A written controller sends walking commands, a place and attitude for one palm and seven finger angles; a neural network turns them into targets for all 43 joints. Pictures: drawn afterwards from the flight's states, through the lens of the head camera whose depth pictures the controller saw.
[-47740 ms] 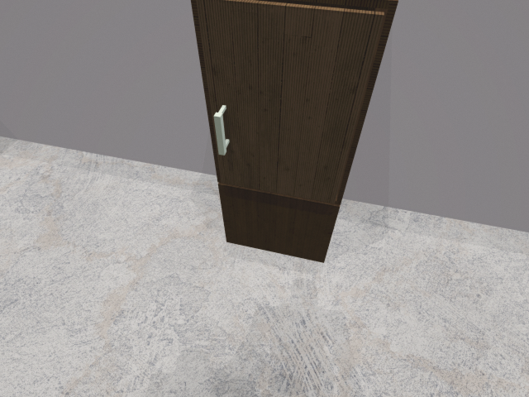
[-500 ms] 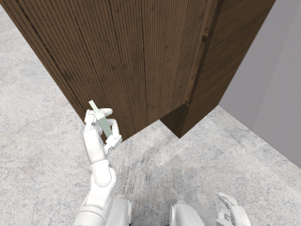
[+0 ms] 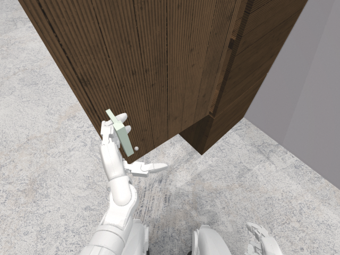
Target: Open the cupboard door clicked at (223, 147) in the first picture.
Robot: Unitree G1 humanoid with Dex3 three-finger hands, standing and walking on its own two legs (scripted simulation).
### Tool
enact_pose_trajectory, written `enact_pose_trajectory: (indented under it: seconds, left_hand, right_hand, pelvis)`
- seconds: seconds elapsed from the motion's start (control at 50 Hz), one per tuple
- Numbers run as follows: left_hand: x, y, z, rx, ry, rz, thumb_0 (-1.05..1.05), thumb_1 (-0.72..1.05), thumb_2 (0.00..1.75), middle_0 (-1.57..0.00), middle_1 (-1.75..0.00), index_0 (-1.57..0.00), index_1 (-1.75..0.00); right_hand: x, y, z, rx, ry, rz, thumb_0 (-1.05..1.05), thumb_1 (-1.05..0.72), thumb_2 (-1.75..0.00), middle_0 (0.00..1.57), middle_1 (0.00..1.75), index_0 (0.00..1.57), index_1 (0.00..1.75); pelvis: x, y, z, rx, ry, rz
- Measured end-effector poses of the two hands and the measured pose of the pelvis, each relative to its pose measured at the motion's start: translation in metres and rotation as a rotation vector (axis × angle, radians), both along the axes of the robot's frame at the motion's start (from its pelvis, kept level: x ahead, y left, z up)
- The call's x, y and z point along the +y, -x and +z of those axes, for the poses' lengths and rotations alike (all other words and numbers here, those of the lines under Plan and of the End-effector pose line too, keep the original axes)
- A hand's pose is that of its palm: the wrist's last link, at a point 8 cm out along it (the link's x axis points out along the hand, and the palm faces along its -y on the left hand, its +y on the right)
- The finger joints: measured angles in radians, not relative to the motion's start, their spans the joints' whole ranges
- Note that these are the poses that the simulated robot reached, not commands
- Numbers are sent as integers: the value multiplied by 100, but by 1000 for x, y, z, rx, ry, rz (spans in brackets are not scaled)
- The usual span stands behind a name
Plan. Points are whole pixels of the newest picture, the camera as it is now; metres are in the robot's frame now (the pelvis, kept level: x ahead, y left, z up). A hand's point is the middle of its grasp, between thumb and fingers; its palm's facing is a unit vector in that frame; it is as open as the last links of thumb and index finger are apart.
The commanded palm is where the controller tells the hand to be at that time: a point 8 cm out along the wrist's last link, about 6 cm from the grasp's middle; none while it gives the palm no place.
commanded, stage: open thumb and fingers to let go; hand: left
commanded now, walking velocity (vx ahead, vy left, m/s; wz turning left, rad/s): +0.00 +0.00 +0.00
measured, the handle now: (120, 134) +0.39 +0.13 +0.02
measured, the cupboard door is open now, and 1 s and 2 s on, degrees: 83 85 85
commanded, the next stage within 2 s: slide the hand sideways off the handle in 0.14 s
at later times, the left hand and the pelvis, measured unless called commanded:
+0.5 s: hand (131, 162) +0.32 +0.10 +0.02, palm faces -0.12 -0.99 -0.01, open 16.3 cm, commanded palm +0.30 +0.14 +0.02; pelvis -0.01 +0.02 +0.00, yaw +0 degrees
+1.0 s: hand (111, 181) +0.28 +0.14 +0.02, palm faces -0.07 -1.00 -0.03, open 16.3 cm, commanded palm +0.26 +0.20 +0.02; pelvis +0.00 +0.02 -0.01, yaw +0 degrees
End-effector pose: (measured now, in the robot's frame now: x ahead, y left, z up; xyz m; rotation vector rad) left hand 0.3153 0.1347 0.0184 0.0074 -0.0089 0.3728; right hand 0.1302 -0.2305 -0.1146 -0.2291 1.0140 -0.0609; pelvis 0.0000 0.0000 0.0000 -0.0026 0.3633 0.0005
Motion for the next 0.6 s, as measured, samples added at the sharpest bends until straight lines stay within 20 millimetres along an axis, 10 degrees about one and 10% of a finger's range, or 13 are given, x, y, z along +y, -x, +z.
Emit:
enact_pose_trajectory:
  seconds: [0.28, 0.44, 0.6]
  left_hand:
    - [1, 4, 0, 3, -18, -48, -2, -50, 30, -38, -60, -34, -64]
    - [21, 10, 2, 12, -76, -481, -2, -50, 30, -25, -41, -17, -42]
    - [18, 17, 3, 14, 19, -479, -2, -50, 30, -14, -32, -16, -34]
  right_hand:
    - [22, -6, 2, -21, -12, 27, 1, -90, -89, 20, 30, 21, 30]
    - [17, 0, 4, -29, 1, -15, 1, -90, -89, 21, 30, 21, 30]
    - [17, -3, 13, -70, 6, -28, 1, -90, -89, 20, 30, 20, 30]
  pelvis:
    - [12, 5, -1, -8, 14, 3]
    - [20, 7, -3, -29, 26, 14]
    - [27, 6, -3, -21, 19, -2]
